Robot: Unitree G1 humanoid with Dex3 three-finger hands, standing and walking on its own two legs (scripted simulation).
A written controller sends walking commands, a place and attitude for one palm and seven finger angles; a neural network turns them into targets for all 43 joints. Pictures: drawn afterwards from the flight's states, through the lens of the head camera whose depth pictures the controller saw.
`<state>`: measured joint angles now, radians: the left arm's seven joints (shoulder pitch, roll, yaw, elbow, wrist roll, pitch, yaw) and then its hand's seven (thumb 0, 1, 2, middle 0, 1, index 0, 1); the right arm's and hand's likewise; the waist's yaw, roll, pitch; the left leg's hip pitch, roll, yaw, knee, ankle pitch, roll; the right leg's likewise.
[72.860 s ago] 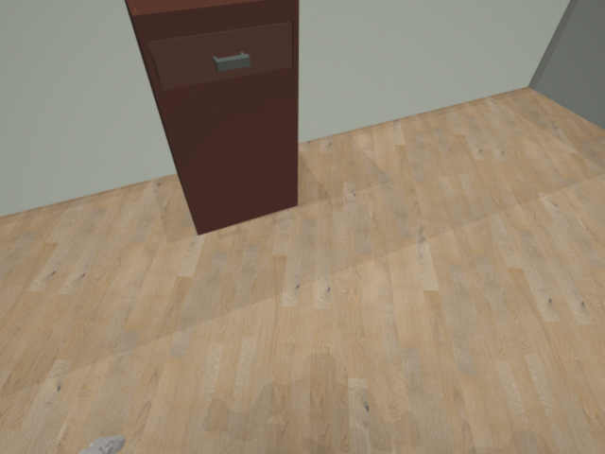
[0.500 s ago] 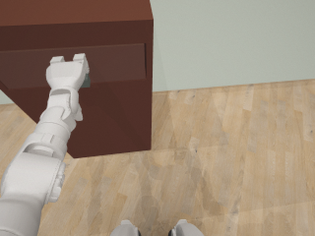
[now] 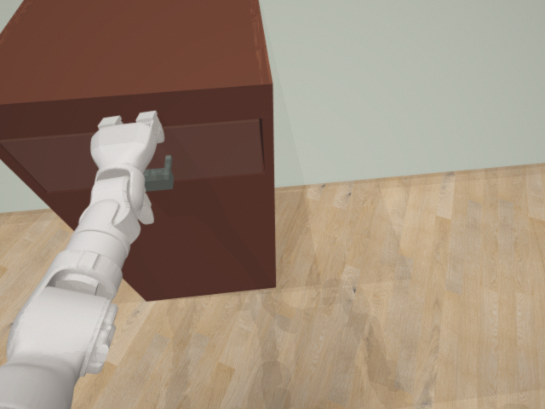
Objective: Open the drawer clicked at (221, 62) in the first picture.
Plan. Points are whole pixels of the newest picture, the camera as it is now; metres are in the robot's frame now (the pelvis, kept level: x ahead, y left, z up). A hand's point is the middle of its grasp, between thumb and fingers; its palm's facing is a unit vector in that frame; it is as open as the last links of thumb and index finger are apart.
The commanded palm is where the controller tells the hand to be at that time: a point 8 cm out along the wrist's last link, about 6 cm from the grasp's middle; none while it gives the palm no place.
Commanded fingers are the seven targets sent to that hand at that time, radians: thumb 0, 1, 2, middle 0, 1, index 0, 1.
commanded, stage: lift the fingers back up to retry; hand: left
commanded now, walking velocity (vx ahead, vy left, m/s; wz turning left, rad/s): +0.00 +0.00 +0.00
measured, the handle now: (143, 171) +0.52 +0.23 +0.00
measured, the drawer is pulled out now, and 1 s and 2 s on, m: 0.00 0.00 0.00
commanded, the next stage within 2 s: re-aim the fingers above the handle in 0.18 s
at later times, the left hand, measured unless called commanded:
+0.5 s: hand (132, 176) +0.45 +0.21 +0.07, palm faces -0.02 +0.00 -1.00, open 13.8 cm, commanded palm +0.44 +0.20 +0.12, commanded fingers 0.00 -0.50 0.30 -0.30 -1.20 -0.30 -1.20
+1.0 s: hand (121, 183) +0.45 +0.23 +0.06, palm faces -0.08 +0.00 -1.00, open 13.8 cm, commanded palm +0.44 +0.20 +0.12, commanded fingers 0.00 -0.50 0.30 -0.30 -1.20 -0.30 -1.20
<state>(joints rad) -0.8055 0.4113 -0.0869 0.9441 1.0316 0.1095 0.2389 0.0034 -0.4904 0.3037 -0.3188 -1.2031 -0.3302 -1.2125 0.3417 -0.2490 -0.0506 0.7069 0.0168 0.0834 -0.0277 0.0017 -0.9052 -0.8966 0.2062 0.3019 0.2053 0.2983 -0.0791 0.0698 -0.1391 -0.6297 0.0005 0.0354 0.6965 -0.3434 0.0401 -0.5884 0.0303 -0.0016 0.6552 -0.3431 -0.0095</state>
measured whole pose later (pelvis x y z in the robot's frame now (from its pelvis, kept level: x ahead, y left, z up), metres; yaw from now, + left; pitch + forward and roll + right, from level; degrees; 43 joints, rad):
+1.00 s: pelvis +0.00 -0.02 +0.01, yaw +1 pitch +14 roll +0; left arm -0.74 0.46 -0.09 0.93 1.01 0.10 0.19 0.00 -0.49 0.30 -0.32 -1.20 -0.32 -1.20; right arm 0.35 -0.26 -0.06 0.72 0.03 0.10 -0.04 0.00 -0.91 -0.90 0.21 0.30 0.20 0.30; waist -0.06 0.07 -0.12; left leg -0.56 0.00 0.02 0.64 -0.31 0.02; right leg -0.52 0.03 -0.01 0.62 -0.33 -0.03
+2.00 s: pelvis -0.02 -0.01 +0.01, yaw -1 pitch +14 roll +0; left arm -0.89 0.49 -0.06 1.12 1.03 0.19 0.15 0.01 -0.49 0.30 -0.35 -1.23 -0.34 -1.24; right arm 0.29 -0.24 0.02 0.68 0.05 0.13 -0.07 0.00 -0.90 -0.90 0.21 0.30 0.21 0.30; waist -0.11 0.07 -0.11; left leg -0.57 0.01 0.06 0.63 -0.29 0.03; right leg -0.56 0.04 0.03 0.64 -0.31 -0.02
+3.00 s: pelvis -0.03 -0.01 -0.02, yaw +2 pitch +20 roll -2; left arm -0.89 0.55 -0.05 1.03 1.07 -0.07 0.30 0.00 -0.49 0.30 -0.32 -1.22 -0.31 -1.20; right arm 0.38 -0.30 -0.07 0.74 0.01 0.05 -0.05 0.00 -0.91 -0.90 0.20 0.30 0.20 0.30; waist -0.11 0.03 -0.12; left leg -0.86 0.01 -0.02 0.86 -0.36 0.03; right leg -0.79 0.04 -0.06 0.80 -0.37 -0.02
